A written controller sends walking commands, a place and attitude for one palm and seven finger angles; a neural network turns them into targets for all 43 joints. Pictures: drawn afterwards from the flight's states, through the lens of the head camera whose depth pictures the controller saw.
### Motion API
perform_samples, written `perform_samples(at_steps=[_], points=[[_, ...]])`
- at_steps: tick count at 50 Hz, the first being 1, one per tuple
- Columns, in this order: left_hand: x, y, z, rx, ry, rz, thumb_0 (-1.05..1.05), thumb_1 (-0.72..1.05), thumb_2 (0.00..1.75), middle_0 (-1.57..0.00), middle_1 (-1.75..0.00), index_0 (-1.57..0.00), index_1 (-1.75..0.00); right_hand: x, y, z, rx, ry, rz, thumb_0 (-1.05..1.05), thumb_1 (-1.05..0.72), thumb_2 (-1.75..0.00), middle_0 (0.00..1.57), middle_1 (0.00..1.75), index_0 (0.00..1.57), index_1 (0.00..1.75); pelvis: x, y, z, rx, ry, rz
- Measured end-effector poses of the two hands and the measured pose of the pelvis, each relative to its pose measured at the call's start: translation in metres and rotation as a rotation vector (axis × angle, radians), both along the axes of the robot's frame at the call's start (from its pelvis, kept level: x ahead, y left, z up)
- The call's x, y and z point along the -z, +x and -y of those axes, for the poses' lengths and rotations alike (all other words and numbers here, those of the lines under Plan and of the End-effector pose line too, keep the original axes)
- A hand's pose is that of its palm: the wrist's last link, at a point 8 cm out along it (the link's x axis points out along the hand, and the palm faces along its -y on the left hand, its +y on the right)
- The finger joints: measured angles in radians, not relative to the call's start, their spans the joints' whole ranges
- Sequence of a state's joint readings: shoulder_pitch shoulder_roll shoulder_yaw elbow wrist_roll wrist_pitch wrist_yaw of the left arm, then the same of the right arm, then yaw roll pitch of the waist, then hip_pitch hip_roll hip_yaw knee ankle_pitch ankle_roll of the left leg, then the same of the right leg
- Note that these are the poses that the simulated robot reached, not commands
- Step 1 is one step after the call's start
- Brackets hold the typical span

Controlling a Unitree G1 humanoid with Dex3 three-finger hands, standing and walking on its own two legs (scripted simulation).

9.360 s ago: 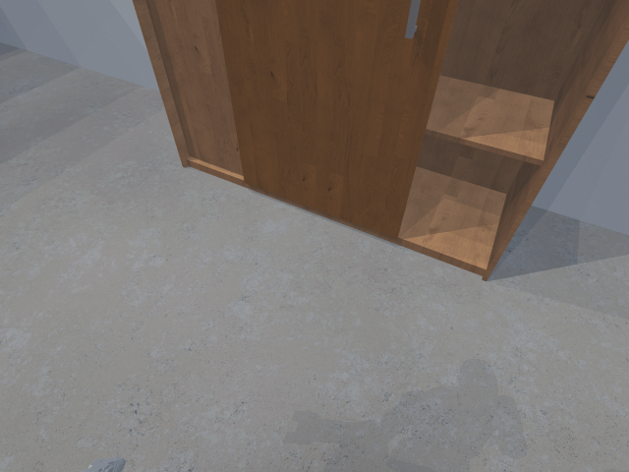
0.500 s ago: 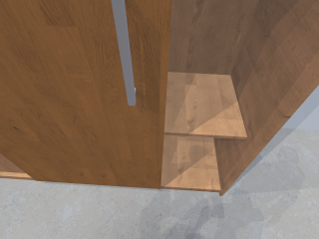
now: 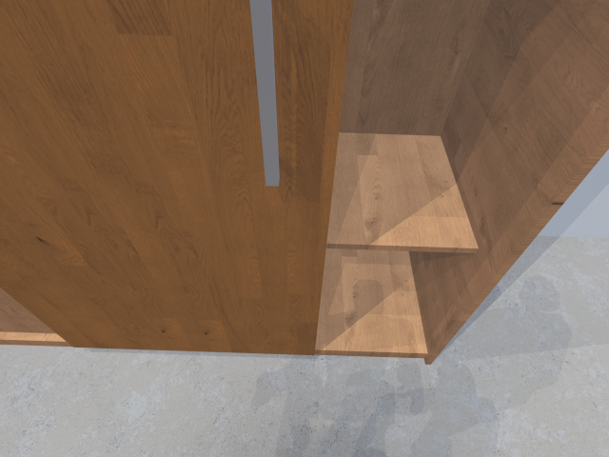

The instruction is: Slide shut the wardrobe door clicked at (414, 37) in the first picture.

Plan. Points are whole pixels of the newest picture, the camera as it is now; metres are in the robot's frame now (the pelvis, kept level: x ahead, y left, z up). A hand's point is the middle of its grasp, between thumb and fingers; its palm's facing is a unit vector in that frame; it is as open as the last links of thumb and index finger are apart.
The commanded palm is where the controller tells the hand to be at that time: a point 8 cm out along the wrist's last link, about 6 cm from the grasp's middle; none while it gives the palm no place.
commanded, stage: come to a stop and stand still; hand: left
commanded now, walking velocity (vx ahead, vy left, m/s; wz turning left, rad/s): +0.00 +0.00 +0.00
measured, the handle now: (268, 92) +0.48 +0.08 +0.23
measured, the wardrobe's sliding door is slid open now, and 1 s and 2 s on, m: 0.37 0.37 0.37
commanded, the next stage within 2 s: look again from close up in 1.12 s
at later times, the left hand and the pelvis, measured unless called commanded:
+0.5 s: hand out of the picture -0.02 +0.20 -0.16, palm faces -0.03 -0.97 -0.26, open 7.4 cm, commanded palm none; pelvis -0.02 +0.00 +0.01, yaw -1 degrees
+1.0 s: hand out of the picture +0.01 +0.18 -0.15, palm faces -0.03 -0.97 -0.26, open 7.4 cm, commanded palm none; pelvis -0.02 -0.03 +0.02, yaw -1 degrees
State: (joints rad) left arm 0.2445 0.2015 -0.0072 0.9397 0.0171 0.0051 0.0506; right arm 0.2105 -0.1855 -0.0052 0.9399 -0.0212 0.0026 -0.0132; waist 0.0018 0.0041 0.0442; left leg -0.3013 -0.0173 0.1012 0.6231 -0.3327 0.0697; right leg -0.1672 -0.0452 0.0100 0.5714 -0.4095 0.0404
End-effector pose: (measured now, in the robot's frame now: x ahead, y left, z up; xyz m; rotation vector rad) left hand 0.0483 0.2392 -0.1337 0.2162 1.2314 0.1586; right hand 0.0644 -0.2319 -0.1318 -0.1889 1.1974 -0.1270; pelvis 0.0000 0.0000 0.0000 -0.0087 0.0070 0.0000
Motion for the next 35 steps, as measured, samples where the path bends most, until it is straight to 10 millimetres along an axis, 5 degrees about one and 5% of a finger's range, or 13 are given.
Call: perform_samples(at_steps=[8,18,26,35], points=[[-0.008,-0.016,-0.015,0.014,0.014,-0.012,0.0,0.91,0.89,-0.2,-0.3,-0.2,-0.3,0.0,-0.03,-0.009,0.007,0.016,-0.04,0.0,-0.91,-0.9,0.2,0.3,0.2,0.3,-0.005,-0.015,-0.009,0.006,0.006,0.007],[-0.009,-0.06,-0.019,-0.001,0.016,-0.121,0.0,0.91,0.89,-0.2,-0.3,-0.2,-0.3,-0.005,-0.059,0.008,0.023,-0.018,-0.106,0.01,-0.91,-0.9,0.2,0.3,0.2,0.3,-0.01,-0.021,-0.007,0.013,0.015,0.007],[-0.008,-0.076,-0.011,-0.009,0.01,-0.161,0.0,0.91,0.89,-0.2,-0.3,-0.2,-0.3,-0.009,-0.061,0.025,0.025,-0.045,-0.111,0.01,-0.91,-0.9,0.2,0.3,0.2,0.3,-0.012,-0.024,0.0,0.014,0.017,0.017],[-0.008,-0.069,0.003,0.0,0.0,-0.141,0.0,0.91,0.89,-0.2,-0.3,-0.2,-0.3,-0.011,-0.05,0.035,0.018,-0.039,-0.088,0.01,-0.91,-0.9,0.2,0.3,0.2,0.3,-0.014,-0.023,0.011,0.014,0.018,0.018]])
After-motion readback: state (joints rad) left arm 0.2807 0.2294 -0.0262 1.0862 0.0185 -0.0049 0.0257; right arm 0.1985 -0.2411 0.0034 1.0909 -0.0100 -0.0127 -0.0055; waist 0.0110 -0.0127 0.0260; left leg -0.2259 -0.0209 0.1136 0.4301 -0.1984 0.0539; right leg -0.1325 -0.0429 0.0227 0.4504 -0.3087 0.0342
